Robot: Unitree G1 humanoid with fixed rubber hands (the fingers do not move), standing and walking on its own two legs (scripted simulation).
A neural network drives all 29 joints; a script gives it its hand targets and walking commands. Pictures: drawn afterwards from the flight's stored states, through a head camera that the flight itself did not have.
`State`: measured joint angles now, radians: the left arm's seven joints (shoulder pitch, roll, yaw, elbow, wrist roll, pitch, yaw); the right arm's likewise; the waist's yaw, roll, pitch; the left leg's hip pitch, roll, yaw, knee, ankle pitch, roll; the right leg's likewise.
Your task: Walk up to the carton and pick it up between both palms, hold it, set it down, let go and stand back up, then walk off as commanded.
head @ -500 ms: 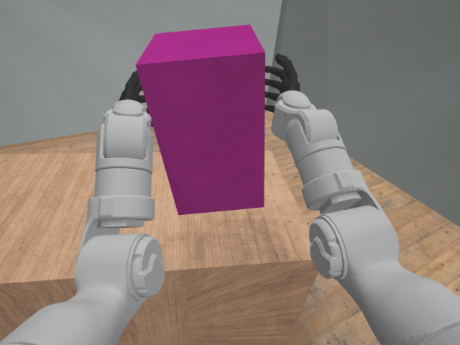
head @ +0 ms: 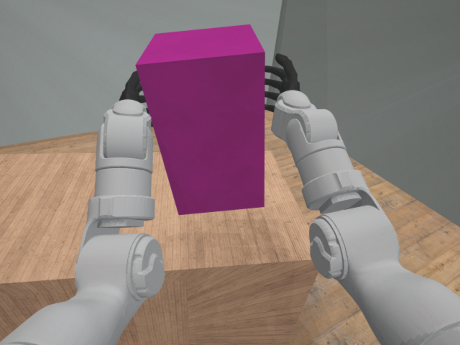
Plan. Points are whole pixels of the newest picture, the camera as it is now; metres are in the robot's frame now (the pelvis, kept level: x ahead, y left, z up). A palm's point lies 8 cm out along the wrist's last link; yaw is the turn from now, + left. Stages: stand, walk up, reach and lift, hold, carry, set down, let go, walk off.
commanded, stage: hold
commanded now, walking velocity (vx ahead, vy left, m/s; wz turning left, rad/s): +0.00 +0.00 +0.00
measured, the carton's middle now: (212, 124) +0.40 +0.01 +0.25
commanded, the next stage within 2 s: set down in 0.74 s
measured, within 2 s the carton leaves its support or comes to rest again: neither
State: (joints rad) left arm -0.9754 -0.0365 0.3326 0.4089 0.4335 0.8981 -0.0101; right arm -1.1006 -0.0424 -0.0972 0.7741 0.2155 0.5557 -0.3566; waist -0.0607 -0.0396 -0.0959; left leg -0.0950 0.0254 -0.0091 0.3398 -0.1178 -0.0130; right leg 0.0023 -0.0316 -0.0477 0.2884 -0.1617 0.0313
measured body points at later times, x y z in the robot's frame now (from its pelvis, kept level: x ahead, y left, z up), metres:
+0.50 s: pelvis +0.00 +0.00 +0.00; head -0.09 +0.03 +0.44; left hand +0.38 +0.14 +0.29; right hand +0.39 -0.11 +0.31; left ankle +0.05 +0.12 -0.75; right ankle +0.01 -0.14 -0.75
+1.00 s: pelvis +0.00 +0.00 +0.00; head -0.10 +0.03 +0.44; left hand +0.37 +0.15 +0.31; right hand +0.38 -0.10 +0.34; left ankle +0.05 +0.12 -0.75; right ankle +0.01 -0.14 -0.75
